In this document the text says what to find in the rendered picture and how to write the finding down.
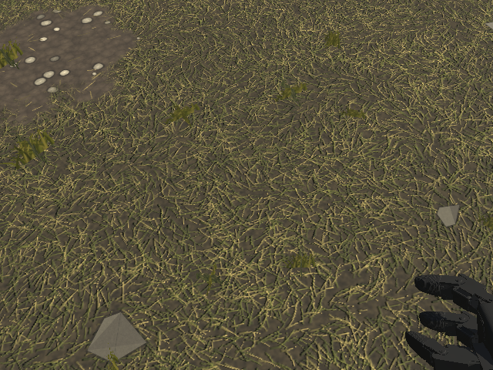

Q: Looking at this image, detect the right robot hand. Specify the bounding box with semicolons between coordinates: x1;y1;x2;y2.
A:
405;274;493;370

